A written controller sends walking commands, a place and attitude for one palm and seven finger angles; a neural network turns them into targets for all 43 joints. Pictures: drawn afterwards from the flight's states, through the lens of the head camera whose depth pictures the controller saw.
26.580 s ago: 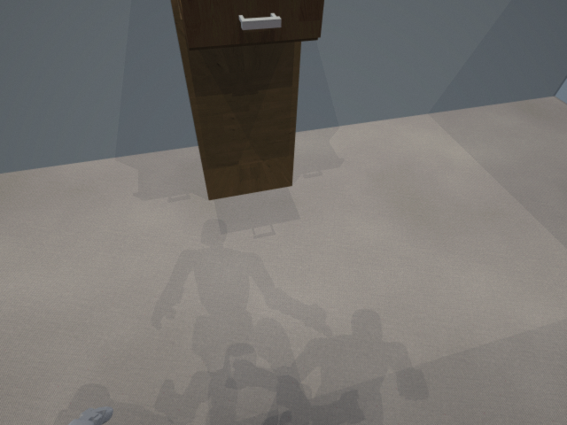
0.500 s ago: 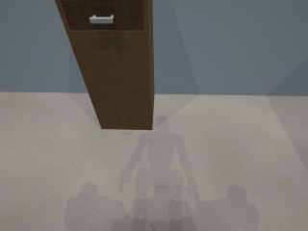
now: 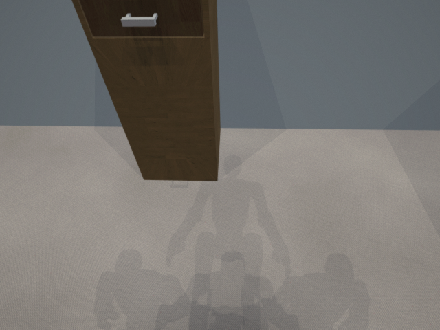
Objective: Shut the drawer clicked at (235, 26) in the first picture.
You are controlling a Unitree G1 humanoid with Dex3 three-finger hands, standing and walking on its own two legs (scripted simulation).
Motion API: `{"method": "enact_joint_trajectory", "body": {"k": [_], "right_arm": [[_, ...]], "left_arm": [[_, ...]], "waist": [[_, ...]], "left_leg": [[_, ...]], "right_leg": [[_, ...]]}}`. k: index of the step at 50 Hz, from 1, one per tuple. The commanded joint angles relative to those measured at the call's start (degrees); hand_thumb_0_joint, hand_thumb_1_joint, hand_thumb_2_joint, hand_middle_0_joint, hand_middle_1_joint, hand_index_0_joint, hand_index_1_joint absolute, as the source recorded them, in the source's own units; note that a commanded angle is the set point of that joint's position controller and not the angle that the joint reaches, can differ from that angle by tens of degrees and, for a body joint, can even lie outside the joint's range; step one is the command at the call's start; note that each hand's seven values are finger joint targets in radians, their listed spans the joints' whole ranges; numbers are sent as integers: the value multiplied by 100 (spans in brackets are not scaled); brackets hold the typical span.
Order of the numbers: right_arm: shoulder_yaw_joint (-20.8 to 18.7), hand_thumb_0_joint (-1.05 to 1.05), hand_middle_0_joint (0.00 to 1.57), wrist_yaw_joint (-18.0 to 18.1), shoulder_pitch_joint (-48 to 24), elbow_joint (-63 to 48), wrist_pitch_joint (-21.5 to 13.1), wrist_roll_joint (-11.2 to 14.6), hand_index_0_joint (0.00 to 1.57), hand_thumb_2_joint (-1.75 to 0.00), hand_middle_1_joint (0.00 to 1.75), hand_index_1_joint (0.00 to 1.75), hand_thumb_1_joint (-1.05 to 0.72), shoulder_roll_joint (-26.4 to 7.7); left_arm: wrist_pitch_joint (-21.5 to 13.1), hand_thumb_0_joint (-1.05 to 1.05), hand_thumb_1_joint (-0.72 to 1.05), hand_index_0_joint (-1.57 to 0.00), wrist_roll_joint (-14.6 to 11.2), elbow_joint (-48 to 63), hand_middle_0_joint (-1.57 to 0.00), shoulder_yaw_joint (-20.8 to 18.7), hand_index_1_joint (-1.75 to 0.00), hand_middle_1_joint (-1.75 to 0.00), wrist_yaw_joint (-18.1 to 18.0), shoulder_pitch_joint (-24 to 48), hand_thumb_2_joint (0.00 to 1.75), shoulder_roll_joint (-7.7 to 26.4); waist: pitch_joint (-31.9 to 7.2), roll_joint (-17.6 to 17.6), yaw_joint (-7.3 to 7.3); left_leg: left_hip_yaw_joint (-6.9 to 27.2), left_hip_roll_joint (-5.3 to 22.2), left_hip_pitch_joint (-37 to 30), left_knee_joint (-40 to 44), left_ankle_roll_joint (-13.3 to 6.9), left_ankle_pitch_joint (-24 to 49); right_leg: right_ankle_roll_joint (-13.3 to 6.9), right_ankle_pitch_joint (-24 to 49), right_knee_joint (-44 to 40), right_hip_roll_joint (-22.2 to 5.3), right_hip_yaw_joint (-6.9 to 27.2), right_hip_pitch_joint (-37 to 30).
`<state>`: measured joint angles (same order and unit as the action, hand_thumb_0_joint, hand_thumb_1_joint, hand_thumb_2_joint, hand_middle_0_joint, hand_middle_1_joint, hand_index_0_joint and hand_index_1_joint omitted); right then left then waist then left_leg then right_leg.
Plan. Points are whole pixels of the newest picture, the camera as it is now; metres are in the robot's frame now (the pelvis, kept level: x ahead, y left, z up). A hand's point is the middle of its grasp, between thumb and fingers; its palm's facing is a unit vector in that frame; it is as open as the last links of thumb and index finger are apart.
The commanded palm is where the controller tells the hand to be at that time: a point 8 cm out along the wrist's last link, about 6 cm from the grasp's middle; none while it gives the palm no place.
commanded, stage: look to check the result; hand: left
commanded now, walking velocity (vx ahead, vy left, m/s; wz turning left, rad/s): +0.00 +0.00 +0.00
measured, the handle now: (140, 18) +0.96 +0.30 +0.13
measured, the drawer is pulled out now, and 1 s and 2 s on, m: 0.00 0.00 0.00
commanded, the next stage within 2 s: stand and wait in 0.24 s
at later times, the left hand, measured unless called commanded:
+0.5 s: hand out of the picture +0.10 +0.23 -0.15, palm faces -0.01 -0.94 -0.33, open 7.4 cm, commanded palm none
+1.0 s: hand out of the picture +0.10 +0.24 -0.15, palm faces -0.03 -0.94 -0.33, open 7.4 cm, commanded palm none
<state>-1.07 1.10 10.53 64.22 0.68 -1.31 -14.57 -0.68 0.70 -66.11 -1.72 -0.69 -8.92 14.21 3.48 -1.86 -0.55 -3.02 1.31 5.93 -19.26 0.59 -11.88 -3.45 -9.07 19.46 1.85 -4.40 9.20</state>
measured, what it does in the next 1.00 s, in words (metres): stands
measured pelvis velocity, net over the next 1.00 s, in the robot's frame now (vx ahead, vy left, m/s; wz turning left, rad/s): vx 0.02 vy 0.00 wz -0.01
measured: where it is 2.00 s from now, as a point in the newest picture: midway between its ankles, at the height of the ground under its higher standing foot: outside the picture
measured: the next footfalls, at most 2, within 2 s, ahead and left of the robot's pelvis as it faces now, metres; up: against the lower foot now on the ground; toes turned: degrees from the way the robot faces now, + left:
none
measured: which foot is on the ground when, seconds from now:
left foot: down 0.00-1.00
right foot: down 0.00-1.00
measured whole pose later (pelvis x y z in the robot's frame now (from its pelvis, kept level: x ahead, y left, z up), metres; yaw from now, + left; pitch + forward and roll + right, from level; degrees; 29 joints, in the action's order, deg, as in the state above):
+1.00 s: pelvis +0.02 +0.00 +0.00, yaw -1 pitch -2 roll +0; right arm -0.6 0.6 8.4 64.4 0.6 -1.2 -17.7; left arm -1.1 0.6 -65.3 -1.3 -0.3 -5.9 17.4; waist 2.9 -1.2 -1.1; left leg -3.8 1.7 2.7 -16.2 0.8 -11.8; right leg -3.3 -8.8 16.4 2.5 -3.6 6.3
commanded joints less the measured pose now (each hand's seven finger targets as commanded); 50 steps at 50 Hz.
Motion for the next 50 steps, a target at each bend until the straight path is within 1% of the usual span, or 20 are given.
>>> {"method": "enact_joint_trajectory", "body": {"k": [1, 6, 7, 8, 9, 11, 15, 18, 20, 24, 28, 29, 30, 33, 36, 37, 41, 42, 44, 50], "right_arm": [[-130, 0, 20, 35, 27, -251, -103, 32, 20, -90, 30, 30, -90, -923], [-120, 0, 20, 33, -64, -258, -119, 35, 20, -90, 30, 30, -90, -1035], [-116, 0, 20, 28, -85, -255, -118, 33, 20, -90, 30, 30, -90, -1029], [-113, 0, 20, 30, -123, -259, -118, 26, 20, -90, 30, 30, -90, -1069], [-120, 0, 20, 28, -115, -254, -123, 26, 20, -90, 30, 30, -90, -1081], [-123, 0, 20, 25, -155, -276, -116, 35, 20, -90, 30, 30, -90, -1134], [-127, 0, 20, 20, -197, -277, -112, 27, 20, -90, 30, 30, -90, -1188], [-134, 0, 20, 19, -198, -281, -117, 26, 20, -90, 30, 30, -90, -1214], [-127, 0, 20, 21, -222, -288, -120, 34, 20, -90, 30, 30, -90, -1242], [-131, 0, 20, 22, -237, -310, -126, 35, 20, -90, 30, 30, -90, -1288], [-120, 0, 20, 19, -281, -300, -123, 32, 20, -90, 30, 30, -90, -1298], [-124, 0, 20, 18, -275, -302, -118, 32, 20, -90, 30, 30, -90, -1306], [-123, 0, 20, 16, -270, -308, -124, 33, 20, -90, 30, 30, -90, -1322], [-124, 0, 20, 15, -249, -303, -126, 39, 20, -90, 30, 30, -90, -1323], [-130, 0, 20, 15, -276, -304, -128, 44, 20, -90, 30, 30, -90, -1347], [-127, 0, 20, 10, -270, -295, -126, 42, 20, -90, 30, 30, -90, -1333], [-125, 0, 20, 15, -268, -295, -134, 45, 20, -90, 30, 30, -90, -1367], [-120, 0, 20, 14, -289, -292, -139, 40, 20, -90, 30, 30, -90, -1360], [-122, 0, 20, 16, -275, -287, -141, 39, 20, -90, 30, 30, -90, -1375], [-127, 0, 20, 10, -319, -268, -146, 39, 20, -90, 30, 30, -90, -1373]], "left_arm": [[-153, 0, 90, -20, 7, 318, -20, -156, -30, -30, -87, 146, 90, 1088], [-167, 0, 90, -20, 4, 338, -20, -162, -30, -30, -85, 223, 90, 1192], [-165, 0, 90, -20, 1, 334, -20, -159, -30, -30, -83, 274, 90, 1211], [-163, 0, 90, -20, 0, 337, -20, -154, -30, -30, -78, 297, 90, 1210], [-170, 0, 90, -20, 0, 343, -20, -159, -30, -30, -77, 288, 90, 1236], [-176, 0, 90, -20, 5, 355, -20, -170, -30, -30, -85, 312, 90, 1293], [-174, 0, 90, -20, -3, 383, -20, -171, -30, -30, -77, 403, 90, 1335], [-189, 0, 90, -20, -1, 401, -20, -181, -30, -30, -84, 420, 90, 1372], [-190, 0, 90, -20, -4, 415, -20, -188, -30, -30, -83, 451, 90, 1405], [-194, 0, 90, -20, -6, 431, -20, -184, -30, -30, -83, 499, 90, 1428], [-182, 0, 90, -20, -8, 432, -20, -173, -30, -30, -77, 509, 90, 1447], [-181, 0, 90, -20, -7, 440, -20, -170, -30, -30, -72, 509, 90, 1445], [-185, 0, 90, -20, -6, 441, -20, -172, -30, -30, -71, 513, 90, 1452], [-191, 0, 90, -20, -8, 441, -20, -172, -30, -30, -76, 503, 90, 1473], [-190, 0, 90, -20, -3, 448, -20, -170, -30, -30, -72, 502, 90, 1482], [-190, 0, 90, -20, -5, 440, -20, -162, -30, -30, -71, 525, 90, 1488], [-193, 0, 90, -20, -2, 447, -20, -167, -30, -30, -70, 511, 90, 1494], [-190, 0, 90, -20, -6, 432, -20, -158, -30, -30, -65, 512, 90, 1480], [-195, 0, 90, -20, -7, 435, -20, -153, -30, -30, -63, 522, 90, 1486], [-189, 0, 90, -20, -4, 417, -20, -144, -30, -30, -54, 517, 90, 1490]], "waist": [[-312, 163, -26], [-480, 26, -17], [-437, 126, -24], [-361, 79, -18], [-449, 159, -16], [-461, 121, -19], [-386, 208, -27], [-535, 186, -28], [-536, 122, -26], [-594, 181, -36], [-463, 83, -24], [-462, 158, -31], [-499, 111, -29], [-575, 184, -36], [-534, 96, -33], [-500, 164, -46], [-504, 150, -34], [-482, 76, -36], [-525, 129, -43], [-426, 118, -36]], "left_leg": [[532, 565, 44, 257, -187, 560], [511, 610, -51, 288, -169, 742], [523, 614, -20, 324, -165, 706], [524, 615, -7, 349, -163, 672], [522, 615, -53, 340, -165, 714], [510, 605, -86, 303, -164, 759], [506, 599, -54, 348, -152, 648], [492, 605, -128, 322, -153, 776], [474, 609, -113, 329, -139, 769], [486, 647, -173, 356, -137, 909], [480, 647, -173, 379, -138, 898], [490, 649, -174, 389, -135, 816], [485, 644, -197, 382, -141, 839], [488, 650, -241, 385, -141, 873], [488, 658, -256, 385, -142, 872], [488, 667, -242, 420, -140, 831], [505, 669, -239, 423, -144, 869], [506, 676, -251, 439, -146, 888], [520, 685, -271, 456, -145, 884], [535, 681, -252, 487, -153, 811]], "right_leg": [[43, 630, -455, -906, 907, -135], [46, 988, -406, -929, 897, -313], [43, 973, -415, -933, 887, -331], [41, 921, -440, -928, 908, -291], [45, 983, -444, -938, 896, -343], [75, 1096, -459, -940, 932, -356], [96, 992, -528, -949, 958, -358], [128, 1274, -490, -970, 956, -476], [143, 1339, -503, -977, 970, -523], [124, 1513, -452, -971, 924, -572], [113, 1415, -481, -972, 928, -480], [113, 1291, -512, -954, 941, -458], [117, 1327, -520, -964, 974, -488], [124, 1398, -511, -969, 953, -537], [106, 1313, -525, -947, 977, -474], [100, 1269, -532, -958, 958, -468], [97, 1288, -527, -944, 967, -476], [80, 1296, -522, -967, 956, -468], [72, 1273, -527, -953, 963, -493], [62, 1082, -572, -953, 965, -405]]}}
